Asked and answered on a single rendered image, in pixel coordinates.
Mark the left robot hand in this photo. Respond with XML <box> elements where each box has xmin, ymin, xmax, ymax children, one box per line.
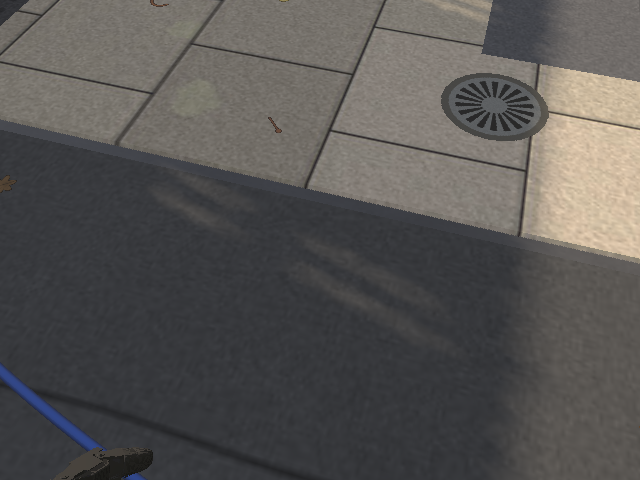
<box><xmin>50</xmin><ymin>447</ymin><xmax>153</xmax><ymax>480</ymax></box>

